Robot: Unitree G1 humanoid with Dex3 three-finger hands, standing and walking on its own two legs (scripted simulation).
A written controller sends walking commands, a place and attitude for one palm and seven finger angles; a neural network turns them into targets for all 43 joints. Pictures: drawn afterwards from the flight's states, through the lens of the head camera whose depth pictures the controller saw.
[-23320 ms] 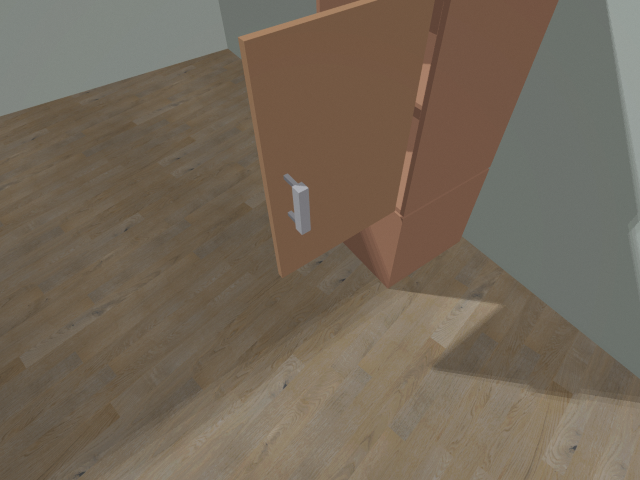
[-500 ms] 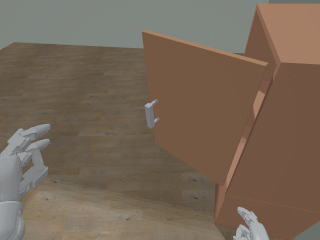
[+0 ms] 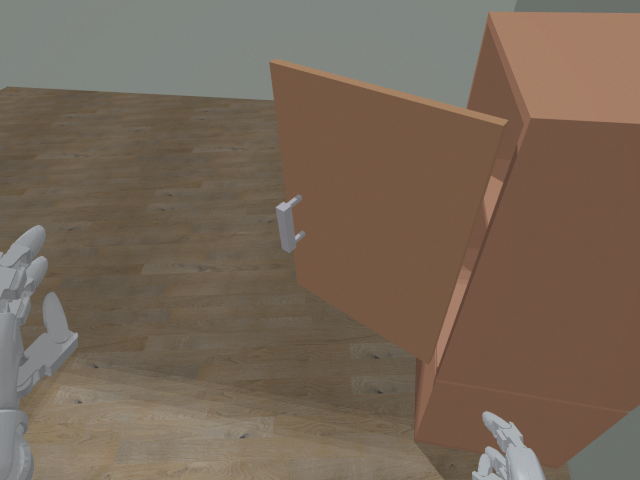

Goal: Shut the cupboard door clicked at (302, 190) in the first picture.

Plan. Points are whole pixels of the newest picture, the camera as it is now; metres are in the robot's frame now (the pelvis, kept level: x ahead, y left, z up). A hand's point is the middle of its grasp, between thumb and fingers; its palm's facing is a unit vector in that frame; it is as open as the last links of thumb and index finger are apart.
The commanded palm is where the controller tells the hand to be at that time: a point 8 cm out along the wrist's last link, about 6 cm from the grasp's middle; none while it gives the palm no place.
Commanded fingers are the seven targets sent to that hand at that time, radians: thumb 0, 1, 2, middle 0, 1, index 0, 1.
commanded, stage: step back with the hand held close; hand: left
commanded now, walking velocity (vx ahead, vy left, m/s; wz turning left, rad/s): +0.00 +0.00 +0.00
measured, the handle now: (292, 223) +0.64 +0.15 -0.08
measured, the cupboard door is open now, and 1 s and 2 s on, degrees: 63 63 63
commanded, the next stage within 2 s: none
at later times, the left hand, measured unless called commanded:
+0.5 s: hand (21, 365) +0.16 +0.30 +0.16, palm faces +0.47 -0.73 -0.50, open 7.4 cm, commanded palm +0.10 +0.32 +0.17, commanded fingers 0.00 0.90 0.90 -0.20 -0.30 -0.20 -0.30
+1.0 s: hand (16, 409) +0.12 +0.28 +0.15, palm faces +0.47 -0.76 -0.45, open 7.4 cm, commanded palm +0.05 +0.32 +0.17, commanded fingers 0.00 0.90 0.90 -0.20 -0.30 -0.20 -0.30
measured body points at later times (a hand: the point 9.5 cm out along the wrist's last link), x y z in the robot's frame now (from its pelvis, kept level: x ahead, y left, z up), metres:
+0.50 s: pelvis -0.04 +0.02 -0.02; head -0.03 +0.02 +0.43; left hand +0.13 +0.33 +0.19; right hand +0.14 -0.22 -0.10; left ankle -0.05 +0.11 -0.74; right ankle +0.03 -0.12 -0.74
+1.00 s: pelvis -0.08 +0.01 -0.03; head -0.07 +0.03 +0.42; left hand +0.09 +0.32 +0.18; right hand +0.07 -0.24 -0.11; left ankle -0.05 +0.11 -0.74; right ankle +0.03 -0.12 -0.74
